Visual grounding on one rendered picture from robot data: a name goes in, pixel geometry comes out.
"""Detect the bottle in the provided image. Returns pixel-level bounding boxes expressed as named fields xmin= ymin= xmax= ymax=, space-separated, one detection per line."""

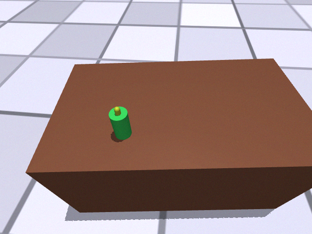
xmin=109 ymin=107 xmax=132 ymax=140

